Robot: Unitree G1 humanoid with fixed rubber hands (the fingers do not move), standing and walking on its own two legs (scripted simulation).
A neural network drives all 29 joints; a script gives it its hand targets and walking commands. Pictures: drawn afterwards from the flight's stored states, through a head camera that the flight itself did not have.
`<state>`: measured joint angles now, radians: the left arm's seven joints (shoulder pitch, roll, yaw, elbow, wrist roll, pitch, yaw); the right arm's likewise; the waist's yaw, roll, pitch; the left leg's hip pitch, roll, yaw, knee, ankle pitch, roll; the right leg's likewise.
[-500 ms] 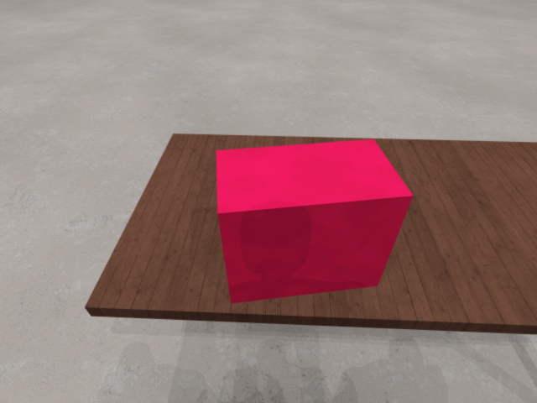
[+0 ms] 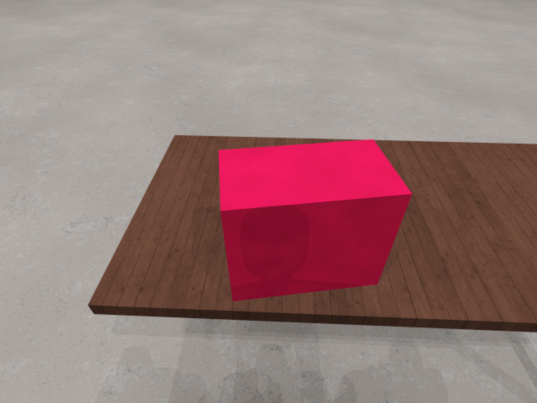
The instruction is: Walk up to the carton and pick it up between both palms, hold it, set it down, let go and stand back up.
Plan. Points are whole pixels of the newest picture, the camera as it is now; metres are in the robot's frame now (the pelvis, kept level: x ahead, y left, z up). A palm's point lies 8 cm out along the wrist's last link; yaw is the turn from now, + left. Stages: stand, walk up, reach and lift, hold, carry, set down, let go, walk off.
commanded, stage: stand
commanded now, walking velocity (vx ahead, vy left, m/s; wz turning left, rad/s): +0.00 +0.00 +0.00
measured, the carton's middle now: (302, 221) +0.46 +0.02 +0.04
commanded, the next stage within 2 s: none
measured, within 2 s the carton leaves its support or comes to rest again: neither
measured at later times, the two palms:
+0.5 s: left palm out of the picture +0.01 +0.27 -0.11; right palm out of the picture +0.11 -0.24 -0.10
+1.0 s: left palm out of the picture +0.00 +0.27 -0.12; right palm out of the picture +0.10 -0.24 -0.10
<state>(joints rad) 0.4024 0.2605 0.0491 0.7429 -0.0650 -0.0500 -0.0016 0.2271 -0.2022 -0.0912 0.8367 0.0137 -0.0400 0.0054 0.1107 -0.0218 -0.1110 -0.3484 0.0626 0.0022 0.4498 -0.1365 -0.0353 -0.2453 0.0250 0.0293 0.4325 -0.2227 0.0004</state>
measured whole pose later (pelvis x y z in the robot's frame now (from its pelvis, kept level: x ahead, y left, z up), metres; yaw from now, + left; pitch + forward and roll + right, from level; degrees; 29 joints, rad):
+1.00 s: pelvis -0.02 +0.00 +0.00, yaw +0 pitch +1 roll -2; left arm 0.40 0.26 0.05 0.77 -0.06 -0.05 0.00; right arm 0.26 -0.20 -0.09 0.84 0.01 -0.03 0.00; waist 0.11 -0.01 -0.09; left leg -0.35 0.06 0.00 0.45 -0.11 -0.03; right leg -0.25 0.02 0.03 0.43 -0.20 0.00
